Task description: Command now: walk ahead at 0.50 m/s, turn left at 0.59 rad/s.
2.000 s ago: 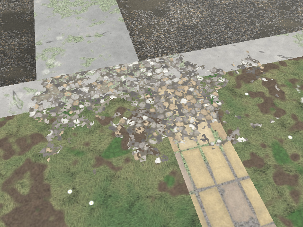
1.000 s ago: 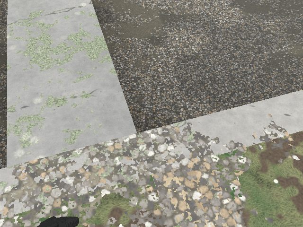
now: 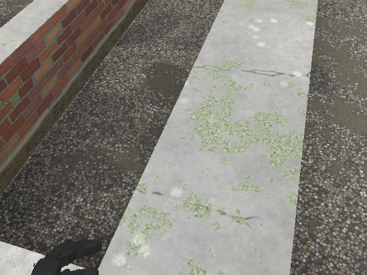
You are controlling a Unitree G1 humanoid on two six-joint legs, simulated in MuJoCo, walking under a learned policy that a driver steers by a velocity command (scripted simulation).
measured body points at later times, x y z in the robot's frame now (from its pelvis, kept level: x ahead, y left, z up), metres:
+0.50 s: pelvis +0.23 +0.01 +0.01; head +0.27 +0.02 +0.46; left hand +0.14 +0.26 -0.13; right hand +0.49 -0.15 -0.08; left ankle +0.34 +0.16 -0.69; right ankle +0.09 -0.07 -0.72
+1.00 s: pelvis +0.45 +0.07 +0.02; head +0.45 +0.08 +0.47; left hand +0.56 +0.33 -0.10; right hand +0.52 -0.18 -0.11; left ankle +0.35 +0.15 -0.72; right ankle +0.63 -0.10 -0.64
